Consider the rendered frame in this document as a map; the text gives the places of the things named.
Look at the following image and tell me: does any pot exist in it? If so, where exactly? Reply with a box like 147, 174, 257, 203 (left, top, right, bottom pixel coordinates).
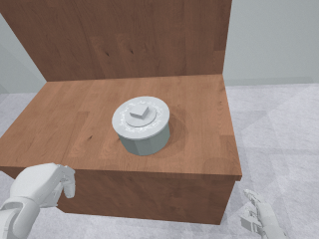
119, 123, 170, 156

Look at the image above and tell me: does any lid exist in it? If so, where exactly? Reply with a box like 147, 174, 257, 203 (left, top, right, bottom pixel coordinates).
112, 96, 170, 140

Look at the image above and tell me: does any table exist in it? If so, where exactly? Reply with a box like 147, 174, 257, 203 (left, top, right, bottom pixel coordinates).
0, 0, 242, 225

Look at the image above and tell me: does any left robot forearm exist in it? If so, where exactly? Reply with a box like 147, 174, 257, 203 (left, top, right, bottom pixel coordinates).
0, 196, 40, 239

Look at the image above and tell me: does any right robot forearm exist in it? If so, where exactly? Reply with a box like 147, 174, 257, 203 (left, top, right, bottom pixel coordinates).
261, 225, 289, 239

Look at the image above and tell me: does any robot left hand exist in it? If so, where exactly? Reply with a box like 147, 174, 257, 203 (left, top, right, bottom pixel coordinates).
9, 162, 76, 208

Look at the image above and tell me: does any knob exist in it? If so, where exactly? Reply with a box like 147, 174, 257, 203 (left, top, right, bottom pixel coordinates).
130, 104, 149, 119

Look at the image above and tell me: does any robot right hand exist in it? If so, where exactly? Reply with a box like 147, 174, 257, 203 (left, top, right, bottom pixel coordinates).
240, 189, 280, 235

